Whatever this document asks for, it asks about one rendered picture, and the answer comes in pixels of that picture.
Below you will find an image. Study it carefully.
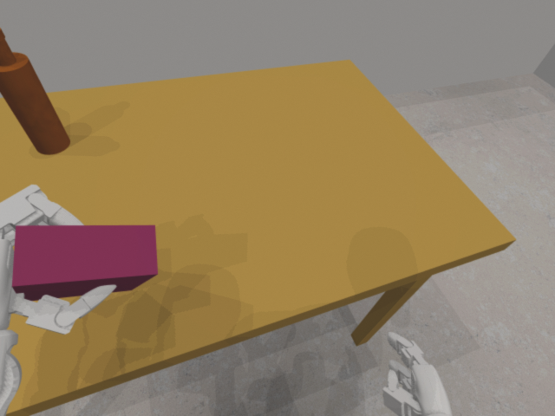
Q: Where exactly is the table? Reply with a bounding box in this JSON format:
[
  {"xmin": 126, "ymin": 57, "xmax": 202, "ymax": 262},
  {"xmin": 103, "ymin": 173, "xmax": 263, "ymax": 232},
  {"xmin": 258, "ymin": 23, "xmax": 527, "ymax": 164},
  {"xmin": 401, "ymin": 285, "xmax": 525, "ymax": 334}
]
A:
[{"xmin": 0, "ymin": 60, "xmax": 517, "ymax": 416}]

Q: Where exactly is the robot right hand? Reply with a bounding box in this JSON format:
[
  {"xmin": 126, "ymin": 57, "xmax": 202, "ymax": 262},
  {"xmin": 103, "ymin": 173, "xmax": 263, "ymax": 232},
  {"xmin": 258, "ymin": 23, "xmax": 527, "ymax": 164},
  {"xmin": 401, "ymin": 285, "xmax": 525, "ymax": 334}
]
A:
[{"xmin": 383, "ymin": 332, "xmax": 453, "ymax": 416}]

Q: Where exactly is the sponge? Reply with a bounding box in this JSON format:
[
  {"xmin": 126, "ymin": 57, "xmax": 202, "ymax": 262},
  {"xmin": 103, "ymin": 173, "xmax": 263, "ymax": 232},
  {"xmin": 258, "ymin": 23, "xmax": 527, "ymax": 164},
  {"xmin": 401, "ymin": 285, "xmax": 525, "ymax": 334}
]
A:
[{"xmin": 12, "ymin": 225, "xmax": 158, "ymax": 301}]

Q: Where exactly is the left robot forearm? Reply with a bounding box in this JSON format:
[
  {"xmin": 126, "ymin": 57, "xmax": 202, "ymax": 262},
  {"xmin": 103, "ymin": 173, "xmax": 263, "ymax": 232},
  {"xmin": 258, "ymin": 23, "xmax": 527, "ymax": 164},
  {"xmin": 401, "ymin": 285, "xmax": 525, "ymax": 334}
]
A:
[{"xmin": 0, "ymin": 329, "xmax": 22, "ymax": 416}]

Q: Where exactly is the robot left hand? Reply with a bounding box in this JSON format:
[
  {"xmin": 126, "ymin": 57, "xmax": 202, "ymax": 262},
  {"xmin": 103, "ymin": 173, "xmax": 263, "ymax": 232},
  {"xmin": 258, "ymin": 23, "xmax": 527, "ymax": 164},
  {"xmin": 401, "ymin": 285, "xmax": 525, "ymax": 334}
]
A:
[{"xmin": 0, "ymin": 185, "xmax": 117, "ymax": 335}]

